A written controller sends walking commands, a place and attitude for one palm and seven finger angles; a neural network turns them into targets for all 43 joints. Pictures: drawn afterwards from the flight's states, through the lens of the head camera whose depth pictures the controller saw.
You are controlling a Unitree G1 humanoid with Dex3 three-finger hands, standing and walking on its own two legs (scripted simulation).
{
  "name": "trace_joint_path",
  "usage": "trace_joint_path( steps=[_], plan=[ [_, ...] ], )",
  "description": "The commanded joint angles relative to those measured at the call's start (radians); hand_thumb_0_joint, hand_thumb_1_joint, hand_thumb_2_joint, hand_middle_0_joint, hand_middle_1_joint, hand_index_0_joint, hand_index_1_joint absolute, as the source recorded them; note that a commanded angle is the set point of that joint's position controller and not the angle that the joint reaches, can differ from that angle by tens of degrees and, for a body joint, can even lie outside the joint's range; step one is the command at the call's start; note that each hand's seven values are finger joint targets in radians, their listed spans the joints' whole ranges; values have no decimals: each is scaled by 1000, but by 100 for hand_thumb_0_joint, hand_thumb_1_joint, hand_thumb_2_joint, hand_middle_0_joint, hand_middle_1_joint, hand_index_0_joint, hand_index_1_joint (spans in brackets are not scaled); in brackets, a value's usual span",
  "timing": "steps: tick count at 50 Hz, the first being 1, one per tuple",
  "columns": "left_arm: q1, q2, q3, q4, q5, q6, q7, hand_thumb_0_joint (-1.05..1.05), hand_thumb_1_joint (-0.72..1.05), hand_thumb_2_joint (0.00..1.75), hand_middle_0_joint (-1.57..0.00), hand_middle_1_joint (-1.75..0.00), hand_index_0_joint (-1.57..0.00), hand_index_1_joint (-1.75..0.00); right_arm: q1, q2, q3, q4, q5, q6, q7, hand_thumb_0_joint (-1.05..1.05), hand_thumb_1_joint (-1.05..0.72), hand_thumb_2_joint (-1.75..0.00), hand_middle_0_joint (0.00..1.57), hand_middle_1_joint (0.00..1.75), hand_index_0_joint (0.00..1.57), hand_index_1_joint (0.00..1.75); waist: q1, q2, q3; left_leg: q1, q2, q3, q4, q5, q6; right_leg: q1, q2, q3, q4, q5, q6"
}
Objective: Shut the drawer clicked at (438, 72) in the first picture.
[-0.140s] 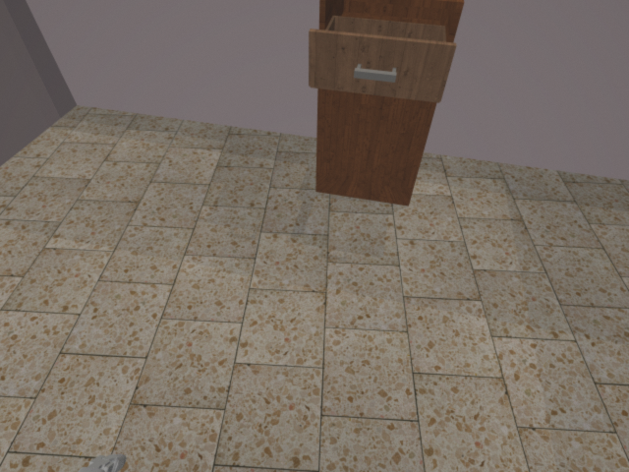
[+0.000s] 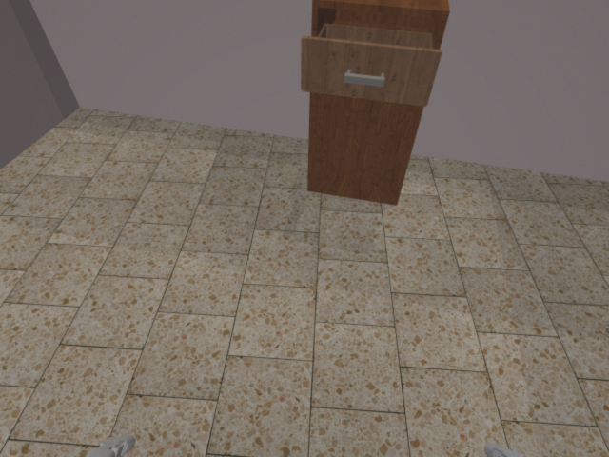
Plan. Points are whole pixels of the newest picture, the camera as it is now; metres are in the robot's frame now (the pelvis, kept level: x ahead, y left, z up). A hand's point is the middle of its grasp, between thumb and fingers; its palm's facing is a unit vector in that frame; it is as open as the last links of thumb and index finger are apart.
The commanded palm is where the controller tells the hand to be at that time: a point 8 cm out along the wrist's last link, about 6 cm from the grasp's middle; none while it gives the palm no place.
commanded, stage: stand and wait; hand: left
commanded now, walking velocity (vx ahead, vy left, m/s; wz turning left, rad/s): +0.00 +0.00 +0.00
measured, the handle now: (365, 76) +1.12 -0.11 -0.01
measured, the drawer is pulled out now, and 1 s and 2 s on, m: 0.27 0.27 0.27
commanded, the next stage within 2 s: look at it before walking up in 0.78 s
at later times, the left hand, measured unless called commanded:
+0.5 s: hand out of the picture +0.06 +0.24 -0.15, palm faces -0.01 -0.94 -0.35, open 7.4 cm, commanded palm none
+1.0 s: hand out of the picture +0.05 +0.23 -0.15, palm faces -0.03 -0.94 -0.33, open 7.4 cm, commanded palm none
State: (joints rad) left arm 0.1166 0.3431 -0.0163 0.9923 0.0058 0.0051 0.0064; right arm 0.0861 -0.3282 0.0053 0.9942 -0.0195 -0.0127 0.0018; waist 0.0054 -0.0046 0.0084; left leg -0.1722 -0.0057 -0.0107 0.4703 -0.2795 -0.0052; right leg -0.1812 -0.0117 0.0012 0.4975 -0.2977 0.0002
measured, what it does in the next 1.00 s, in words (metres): stands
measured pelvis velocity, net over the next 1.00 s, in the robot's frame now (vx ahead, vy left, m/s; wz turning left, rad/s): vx -0.02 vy -0.02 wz -0.01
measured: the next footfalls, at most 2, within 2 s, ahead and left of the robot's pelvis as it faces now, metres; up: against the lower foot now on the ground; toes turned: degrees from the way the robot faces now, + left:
none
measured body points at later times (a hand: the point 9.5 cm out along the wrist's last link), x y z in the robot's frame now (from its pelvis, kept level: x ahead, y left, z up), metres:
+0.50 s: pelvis -0.01 -0.02 +0.00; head -0.01 -0.02 +0.45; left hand +0.06 +0.28 -0.13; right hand +0.07 -0.31 -0.13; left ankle -0.02 +0.12 -0.74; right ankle -0.02 -0.12 -0.74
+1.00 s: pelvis -0.02 -0.02 +0.01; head -0.02 -0.01 +0.46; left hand +0.06 +0.28 -0.13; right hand +0.05 -0.31 -0.13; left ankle -0.02 +0.12 -0.74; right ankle -0.02 -0.12 -0.74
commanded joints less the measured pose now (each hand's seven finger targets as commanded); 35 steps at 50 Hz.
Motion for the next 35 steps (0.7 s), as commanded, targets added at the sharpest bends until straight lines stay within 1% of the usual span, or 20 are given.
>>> trace_joint_path(
  steps=[1,6,9,12,17,19,21,24,26,29,30,32,34,35],
  plan=[
    [-40,206,57,-61,5,-27,9,0,90,90,-20,-30,-20,-30,-46,-205,-50,-60,3,-22,-20,0,-90,-90,20,30,20,30,-6,-2,-78,32,108,-71,-68,288,42,24,-106,85,-77,294,-39],
    [-38,202,58,-52,5,-28,8,0,90,90,-20,-30,-20,-30,-49,-199,-49,-47,4,-21,-20,0,-90,-90,20,30,20,30,-4,-2,-59,26,107,-75,-82,259,39,22,-107,93,-100,272,-40],
    [-32,202,59,-43,5,-29,7,0,90,90,-20,-30,-20,-30,-48,-199,-49,-35,4,-22,-20,0,-90,-90,20,30,20,30,-3,16,-69,36,110,-71,-84,258,38,27,-108,97,-108,271,-41],
    [-29,200,59,-32,3,-29,7,0,90,90,-20,-30,-20,-30,-41,-201,-48,-25,5,-23,-21,0,-90,-90,20,30,20,30,-4,7,-78,41,111,-74,-93,250,36,36,-108,99,-114,266,-41],
    [-25,205,59,-10,2,-30,7,0,90,90,-20,-30,-20,-30,-32,-205,-44,-2,7,-22,-21,0,-90,-90,20,30,20,30,-2,10,-59,33,114,-76,-104,242,33,43,-109,105,-131,264,-43],
    [-24,206,60,-5,2,-30,7,0,90,90,-20,-30,-20,-30,-26,-205,-43,6,9,-22,-21,0,-90,-90,20,30,20,30,-1,-4,-60,33,115,-78,-108,237,32,49,-110,104,-135,261,-42],
    [-24,206,58,4,1,-30,6,0,90,90,-20,-30,-20,-30,-23,-208,-42,14,8,-22,-21,0,-90,-90,20,30,20,30,0,7,-51,32,115,-78,-114,223,31,42,-111,105,-143,243,-42],
    [-22,209,58,11,2,-32,6,0,90,90,-20,-30,-20,-30,-15,-207,-41,24,9,-21,-20,0,-90,-90,20,30,20,30,-2,-8,-53,32,116,-77,-119,207,29,45,-113,112,-155,227,-43],
    [-25,209,57,15,2,-31,5,0,90,90,-20,-30,-20,-30,-14,-209,-39,30,9,-20,-19,0,-90,-90,20,30,20,30,-2,-5,-37,25,115,-79,-125,193,28,35,-112,115,-163,205,-43],
    [-26,210,57,18,2,-31,4,0,90,90,-20,-30,-20,-30,-8,-208,-39,37,9,-20,-18,0,-90,-90,20,30,20,30,-3,-11,-31,24,115,-82,-132,177,27,28,-112,120,-175,173,-43],
    [-25,210,57,21,2,-31,4,0,90,90,-20,-30,-20,-30,-9,-211,-38,38,8,-20,-18,0,-90,-90,20,30,20,30,-1,-4,-27,27,114,-81,-132,180,26,23,-112,121,-177,174,-43],
    [-27,210,56,22,2,-32,4,0,90,90,-20,-30,-20,-30,-5,-210,-38,42,8,-20,-18,0,-90,-90,20,30,20,30,-4,-14,-31,30,115,-81,-134,178,25,22,-112,124,-181,170,-43],
    [-25,209,56,22,2,-32,4,0,90,90,-20,-30,-20,-30,-4,-209,-38,44,8,-20,-17,0,-90,-90,20,30,20,30,-3,-1,-36,33,117,-80,-135,177,25,23,-111,123,-181,169,-42],
    [-25,209,55,23,2,-32,3,0,90,90,-20,-30,-20,-30,-7,-210,-37,44,8,-20,-18,0,-90,-90,20,30,20,30,-2,4,-21,27,116,-82,-139,169,26,14,-110,126,-187,157,-42]
  ],
)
